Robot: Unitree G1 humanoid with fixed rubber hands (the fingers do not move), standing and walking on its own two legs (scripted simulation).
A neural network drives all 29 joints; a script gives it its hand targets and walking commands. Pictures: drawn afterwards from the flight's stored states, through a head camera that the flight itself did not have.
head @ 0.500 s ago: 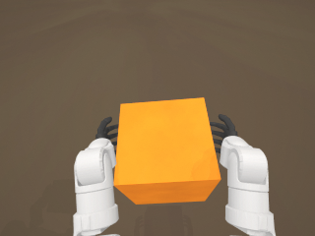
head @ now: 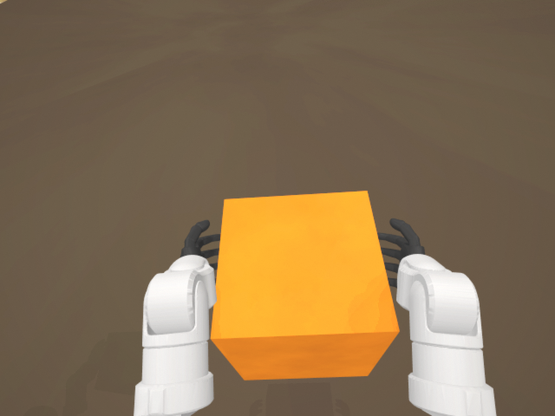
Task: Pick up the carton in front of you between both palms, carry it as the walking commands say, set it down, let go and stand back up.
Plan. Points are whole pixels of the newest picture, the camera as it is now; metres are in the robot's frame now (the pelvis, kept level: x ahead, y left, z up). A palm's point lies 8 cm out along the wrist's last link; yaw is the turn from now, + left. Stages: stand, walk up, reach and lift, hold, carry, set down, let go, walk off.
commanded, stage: carry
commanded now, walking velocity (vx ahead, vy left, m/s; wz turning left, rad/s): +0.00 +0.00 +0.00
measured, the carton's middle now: (300, 293) +0.31 +0.00 +0.00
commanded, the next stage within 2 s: hold in 1.58 s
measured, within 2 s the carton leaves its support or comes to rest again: neither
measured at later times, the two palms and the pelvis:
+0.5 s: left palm (193, 238) +0.37 +0.17 +0.07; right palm (376, 233) +0.37 -0.12 +0.07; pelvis +0.09 +0.02 +0.01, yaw +1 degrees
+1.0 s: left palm (184, 244) +0.37 +0.18 +0.06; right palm (368, 239) +0.37 -0.11 +0.06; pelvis +0.07 +0.03 +0.01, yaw +0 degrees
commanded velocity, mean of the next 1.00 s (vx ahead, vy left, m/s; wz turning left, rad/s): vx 0.00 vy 0.00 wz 0.00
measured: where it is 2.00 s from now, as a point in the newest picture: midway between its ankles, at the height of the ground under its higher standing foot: outside the picture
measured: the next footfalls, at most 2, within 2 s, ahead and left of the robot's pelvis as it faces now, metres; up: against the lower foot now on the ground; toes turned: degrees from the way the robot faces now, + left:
left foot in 0.14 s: +0.05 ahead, +0.12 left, +0.00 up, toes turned -1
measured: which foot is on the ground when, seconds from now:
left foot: up 0.00-0.12, down 0.14-1.00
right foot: down 0.00-1.00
